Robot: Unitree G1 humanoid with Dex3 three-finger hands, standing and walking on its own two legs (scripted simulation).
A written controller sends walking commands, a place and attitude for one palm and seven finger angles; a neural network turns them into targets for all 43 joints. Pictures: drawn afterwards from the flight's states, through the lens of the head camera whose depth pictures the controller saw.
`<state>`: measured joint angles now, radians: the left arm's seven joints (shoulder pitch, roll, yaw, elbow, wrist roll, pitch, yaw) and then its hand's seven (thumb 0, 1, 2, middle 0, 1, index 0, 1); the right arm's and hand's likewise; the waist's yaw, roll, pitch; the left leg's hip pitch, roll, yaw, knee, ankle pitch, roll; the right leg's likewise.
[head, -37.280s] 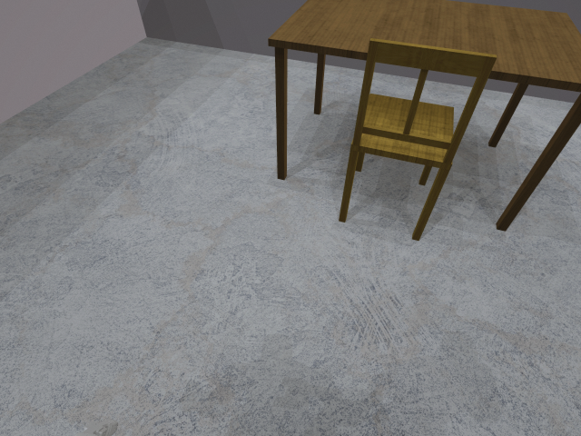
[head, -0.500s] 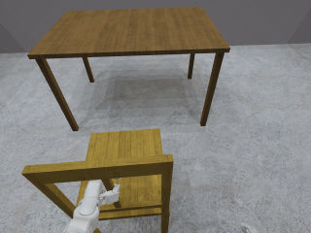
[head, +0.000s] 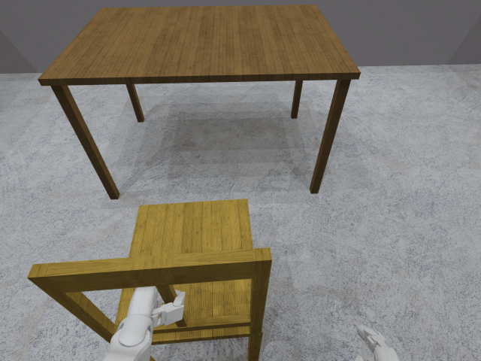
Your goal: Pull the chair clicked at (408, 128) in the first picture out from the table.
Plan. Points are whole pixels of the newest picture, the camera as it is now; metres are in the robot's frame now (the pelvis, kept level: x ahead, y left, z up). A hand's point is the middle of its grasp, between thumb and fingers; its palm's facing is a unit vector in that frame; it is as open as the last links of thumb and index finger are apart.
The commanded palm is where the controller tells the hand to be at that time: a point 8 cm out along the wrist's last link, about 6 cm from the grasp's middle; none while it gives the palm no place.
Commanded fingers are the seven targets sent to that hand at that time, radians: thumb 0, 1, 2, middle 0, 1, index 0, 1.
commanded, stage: open the thumb and straighten the fingers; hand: left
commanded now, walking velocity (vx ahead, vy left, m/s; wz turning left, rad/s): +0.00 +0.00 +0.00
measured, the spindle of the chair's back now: (173, 304) +0.26 +0.15 -0.13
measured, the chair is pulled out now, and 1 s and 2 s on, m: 0.63 0.63 0.63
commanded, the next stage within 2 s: draw the fingers out of the gap in 0.70 s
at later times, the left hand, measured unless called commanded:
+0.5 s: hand (177, 297) +0.25 +0.13 -0.06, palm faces -0.02 -0.99 -0.16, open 14.9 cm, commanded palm +0.23 +0.19 -0.04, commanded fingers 0.00 -0.55 0.20 -0.05 -0.14 -0.05 -0.14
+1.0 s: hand (161, 321) +0.21 +0.15 -0.07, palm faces +0.02 -0.98 -0.18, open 17.4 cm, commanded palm +0.18 +0.20 -0.04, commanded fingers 0.00 -0.55 0.20 0.00 0.00 0.00 0.00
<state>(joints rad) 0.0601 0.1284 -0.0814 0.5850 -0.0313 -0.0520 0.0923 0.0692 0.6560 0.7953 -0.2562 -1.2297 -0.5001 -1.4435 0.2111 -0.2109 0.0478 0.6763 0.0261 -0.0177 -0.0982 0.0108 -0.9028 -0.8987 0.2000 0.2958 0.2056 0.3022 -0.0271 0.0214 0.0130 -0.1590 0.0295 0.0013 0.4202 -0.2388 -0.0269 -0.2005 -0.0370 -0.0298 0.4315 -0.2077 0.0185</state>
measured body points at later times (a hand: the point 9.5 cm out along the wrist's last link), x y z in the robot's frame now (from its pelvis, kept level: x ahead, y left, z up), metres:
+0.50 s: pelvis +0.01 +0.01 -0.03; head +0.04 -0.02 +0.42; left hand +0.25 +0.18 -0.05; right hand +0.18 -0.24 -0.12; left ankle -0.01 +0.14 -0.74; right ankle +0.01 -0.13 -0.74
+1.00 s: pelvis +0.02 +0.00 -0.04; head +0.04 -0.02 +0.41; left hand +0.20 +0.20 -0.05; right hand +0.19 -0.24 -0.12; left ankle -0.01 +0.14 -0.74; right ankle +0.01 -0.13 -0.74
